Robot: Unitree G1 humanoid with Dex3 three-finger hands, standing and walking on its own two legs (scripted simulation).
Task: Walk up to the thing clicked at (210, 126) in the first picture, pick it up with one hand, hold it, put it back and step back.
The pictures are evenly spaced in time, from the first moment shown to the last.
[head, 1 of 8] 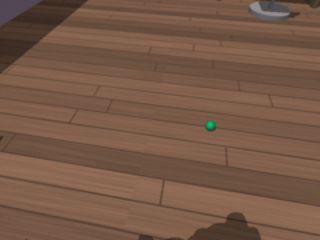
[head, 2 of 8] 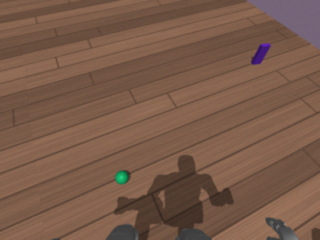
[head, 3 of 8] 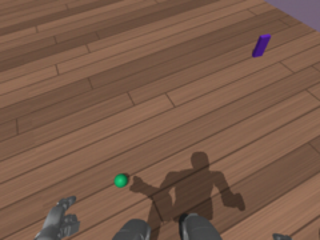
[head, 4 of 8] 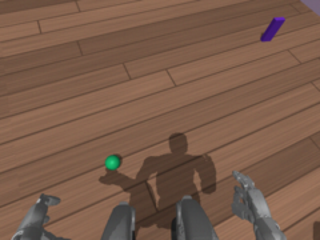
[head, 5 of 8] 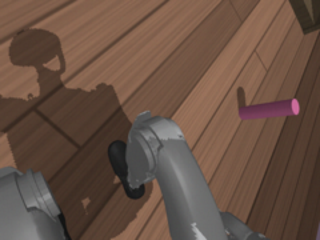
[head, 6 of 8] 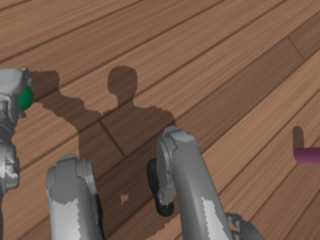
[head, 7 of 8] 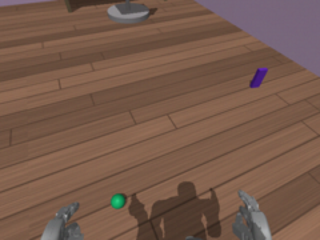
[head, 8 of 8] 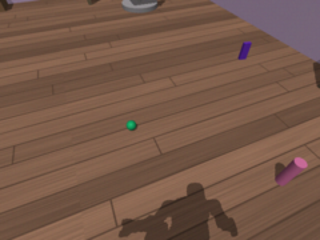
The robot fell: no
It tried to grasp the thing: yes
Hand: left
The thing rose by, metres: 0.68
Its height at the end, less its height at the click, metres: +0.00
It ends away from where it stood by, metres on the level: 0.01
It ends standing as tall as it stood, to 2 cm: yes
